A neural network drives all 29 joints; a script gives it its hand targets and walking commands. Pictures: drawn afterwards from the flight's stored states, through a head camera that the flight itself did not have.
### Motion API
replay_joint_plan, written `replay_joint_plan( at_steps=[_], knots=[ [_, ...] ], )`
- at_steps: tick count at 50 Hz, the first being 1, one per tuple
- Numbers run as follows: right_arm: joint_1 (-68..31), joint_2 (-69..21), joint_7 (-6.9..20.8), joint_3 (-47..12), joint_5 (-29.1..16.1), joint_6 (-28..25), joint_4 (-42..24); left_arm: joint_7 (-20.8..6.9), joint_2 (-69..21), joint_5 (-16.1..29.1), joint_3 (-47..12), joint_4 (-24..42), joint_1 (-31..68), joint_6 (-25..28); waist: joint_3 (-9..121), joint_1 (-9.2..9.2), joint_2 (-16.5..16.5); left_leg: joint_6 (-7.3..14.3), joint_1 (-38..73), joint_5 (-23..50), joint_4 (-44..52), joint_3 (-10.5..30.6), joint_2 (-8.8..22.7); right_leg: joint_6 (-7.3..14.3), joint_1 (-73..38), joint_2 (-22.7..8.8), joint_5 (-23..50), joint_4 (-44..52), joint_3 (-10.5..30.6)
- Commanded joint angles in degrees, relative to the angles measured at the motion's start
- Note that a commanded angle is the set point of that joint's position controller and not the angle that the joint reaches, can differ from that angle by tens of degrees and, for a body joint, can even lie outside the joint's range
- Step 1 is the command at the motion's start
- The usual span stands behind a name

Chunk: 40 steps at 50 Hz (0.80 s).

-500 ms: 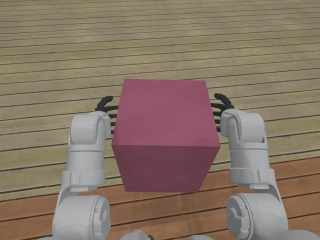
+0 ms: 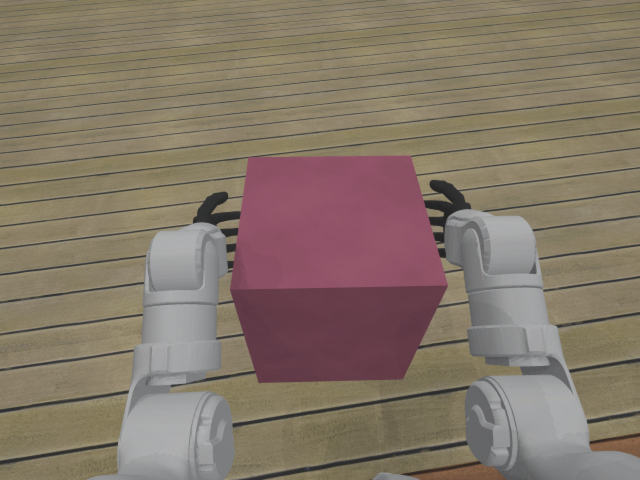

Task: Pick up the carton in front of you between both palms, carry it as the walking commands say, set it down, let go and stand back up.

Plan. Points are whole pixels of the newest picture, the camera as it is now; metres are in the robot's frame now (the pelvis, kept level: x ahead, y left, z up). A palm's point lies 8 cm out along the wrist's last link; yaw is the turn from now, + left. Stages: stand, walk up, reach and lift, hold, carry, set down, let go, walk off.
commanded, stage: carry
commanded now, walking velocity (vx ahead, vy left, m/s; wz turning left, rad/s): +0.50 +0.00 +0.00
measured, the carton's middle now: (330, 275) +0.36 -0.01 +0.04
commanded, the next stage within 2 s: none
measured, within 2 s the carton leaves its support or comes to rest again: neither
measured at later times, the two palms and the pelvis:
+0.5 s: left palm (215, 114) +0.66 +0.17 +0.12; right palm (390, 104) +0.65 -0.13 +0.12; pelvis +0.31 +0.03 -0.01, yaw -2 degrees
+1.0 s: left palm (252, 64) +0.89 +0.13 +0.09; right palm (388, 59) +0.89 -0.17 +0.09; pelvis +0.62 -0.01 -0.01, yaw -1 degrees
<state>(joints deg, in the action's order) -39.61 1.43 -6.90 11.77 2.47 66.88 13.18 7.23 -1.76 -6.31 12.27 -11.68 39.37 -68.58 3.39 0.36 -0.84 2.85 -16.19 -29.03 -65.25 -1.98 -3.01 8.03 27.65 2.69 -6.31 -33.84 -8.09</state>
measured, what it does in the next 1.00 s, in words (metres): walks ahead: left foot, then right foot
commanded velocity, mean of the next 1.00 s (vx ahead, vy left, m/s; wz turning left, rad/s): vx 0.50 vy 0.00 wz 0.00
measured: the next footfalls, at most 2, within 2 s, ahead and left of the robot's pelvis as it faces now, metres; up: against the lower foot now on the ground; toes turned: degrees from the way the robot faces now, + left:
left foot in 0.44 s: +0.46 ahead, +0.10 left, -0.01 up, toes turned +5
right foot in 0.96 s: +0.76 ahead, -0.11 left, -0.01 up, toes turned -12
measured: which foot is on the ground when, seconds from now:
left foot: up 0.00-0.42, down 0.44-0.96, up 0.98-1.00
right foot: down 0.00-0.44, up 0.46-0.94, down 0.96-1.00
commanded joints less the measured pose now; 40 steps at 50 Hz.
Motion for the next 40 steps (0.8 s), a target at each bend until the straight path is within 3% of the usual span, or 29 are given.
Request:
replay_joint_plan(
  at_steps=[1,3,5,11,14,18,19,21,22,23,24,25,26,27,28,29,32,36,40],
  knots=[
    [-42.7,-68.1,14.4,-34.6,-24.9,-0.2,-7.2,-14.7,-62.3,26.5,-33.5,7.0,41.6,1.9,23.7,-2.44,4.5,0.1,-25.6,4.4,-7.4,4.1,3.7,5.7,-36.9,-19.4,5.8,12.7,31.2],
    [-43.2,-69.1,13.1,-34.5,-24.8,-0.7,-9.8,-14.7,-65.4,29.9,-36.0,11.4,46.9,2.4,23.5,-1.67,2.9,-1.0,-21.4,7.5,-1.9,3.5,5.4,4.0,-30.8,-17.8,5.2,14.7,26.1],
    [-40.6,-69.0,11.9,-34.7,-24.1,-0.9,-10.8,-14.5,-66.2,31.3,-37.1,13.6,47.2,2.7,24.4,-1.57,4.6,-1.7,-21.2,9.4,1.5,2.1,5.7,3.3,-30.8,-17.0,8.3,15.4,23.1],
    [-32.5,-67.7,10.3,-36.3,-20.8,-0.8,-12.8,-14.9,-65.1,30.9,-38.0,15.5,39.4,2.2,24.1,-3.50,6.3,-2.7,-30.5,17.8,10.9,-0.9,6.5,1.4,-41.3,-15.2,30.5,12.0,16.2],
    [-29.8,-67.2,10.6,-37.9,-19.9,-0.3,-15.8,-15.6,-64.4,29.7,-38.6,17.2,35.3,1.6,21.4,-3.67,6.9,-2.5,-29.1,24.0,20.5,-2.9,5.3,-0.1,-42.0,-13.3,35.4,12.1,12.9],
    [-29.5,-64.8,11.3,-40.8,-20.6,0.7,-19.9,-15.7,-61.4,28.3,-40.2,19.2,31.7,0.9,18.1,-5.01,8.0,-1.0,-21.9,33.1,36.5,-7.6,1.2,-0.8,-42.1,-10.5,40.4,10.7,8.2],
    [-29.7,-63.8,11.4,-41.2,-20.9,1.1,-20.5,-15.5,-60.3,28.0,-40.5,19.3,31.0,0.8,18.1,-4.68,8.8,0.0,-17.0,35.1,39.8,-8.1,0.6,-1.0,-40.7,-10.4,42.3,9.4,7.3],
    [-29.3,-61.2,11.7,-41.1,-21.2,1.7,-20.4,-15.2,-58.1,28.0,-40.9,19.6,31.2,0.3,21.4,-1.07,10.0,1.6,-1.8,37.2,43.8,-9.5,-0.4,-3.0,-36.2,-10.3,45.1,0.2,4.5],
    [-28.6,-59.9,11.9,-40.6,-21.1,2.0,-20.0,-15.1,-56.9,28.0,-41.1,19.5,31.8,-0.1,24.4,1.23,7.5,1.7,9.5,38.0,44.6,-9.0,1.4,-4.6,-30.3,-9.2,37.8,-8.5,2.0],
    [-27.5,-58.2,12.2,-39.5,-21.1,2.5,-19.5,-15.0,-55.7,28.0,-41.1,19.3,32.3,-0.5,28.6,2.31,2.1,2.7,23.1,43.4,39.1,2.9,11.7,-5.5,-18.3,-8.2,15.6,-18.8,2.4],
    [-28.9,-55.9,12.1,-38.4,-20.0,2.7,-17.6,-14.9,-57.0,28.5,-41.3,18.1,33.3,-1.4,34.2,1.41,-11.8,13.1,41.5,51.1,34.8,24.8,26.8,-7.4,2.2,-1.8,-18.3,-33.3,5.4],
    [-25.2,-57.1,12.2,-38.1,-20.6,3.1,-15.1,-14.5,-54.9,27.7,-40.3,17.6,31.2,-1.9,35.2,2.86,-14.2,17.4,42.4,35.1,40.7,33.8,27.5,-7.0,12.1,1.0,-26.1,-43.6,9.0],
    [-25.5,-58.5,12.5,-38.1,-21.2,3.0,-16.3,-14.2,-56.3,27.8,-40.4,18.0,32.9,-2.0,31.3,3.03,-11.2,15.2,38.6,30.1,42.7,29.5,24.4,-6.1,16.0,-1.8,-23.4,-44.2,10.0],
    [-27.4,-60.5,13.0,-38.5,-22.2,3.1,-17.6,-14.0,-57.6,27.8,-40.0,18.2,33.6,-1.8,28.9,2.46,-5.5,12.4,33.7,31.2,43.8,25.1,22.6,-5.7,15.6,-3.7,-19.6,-41.0,10.0],
    [-29.5,-62.7,13.5,-39.3,-23.3,3.1,-18.8,-13.9,-59.0,27.4,-39.6,18.2,33.3,-1.6,26.4,1.69,-2.6,10.6,28.4,34.7,45.1,21.3,22.0,-6.1,14.1,-5.5,-16.9,-37.1,9.6],
    [-30.3,-64.6,14.0,-39.9,-24.1,3.0,-19.3,-13.8,-60.2,26.8,-39.5,18.3,32.3,-1.4,25.7,1.36,-1.9,9.1,24.5,32.6,46.9,18.9,21.1,-6.6,11.3,-6.7,-15.3,-33.4,9.5],
    [-28.3,-67.9,15.3,-40.5,-24.5,2.7,-20.3,-13.6,-63.2,24.6,-39.9,17.9,26.7,-0.6,24.2,0.25,-3.8,8.1,21.5,31.7,50.8,12.6,19.7,-8.4,9.2,-7.1,-13.1,-24.1,6.9],
    [-20.6,-68.6,16.5,-41.6,-22.6,2.0,-23.3,-13.8,-65.7,22.4,-41.8,20.1,18.9,0.6,21.1,0.33,-5.3,6.3,23.8,41.1,51.8,5.8,17.3,-9.9,10.7,-7.1,-5.2,-11.9,3.4],
    [-11.9,-65.8,16.7,-43.0,-20.7,1.7,-29.3,-14.0,-64.3,22.0,-45.1,26.5,11.8,0.9,18.1,0.70,-7.0,4.4,26.9,47.6,51.5,0.8,15.3,-9.8,10.0,-5.9,1.9,-3.1,0.3]
  ],
)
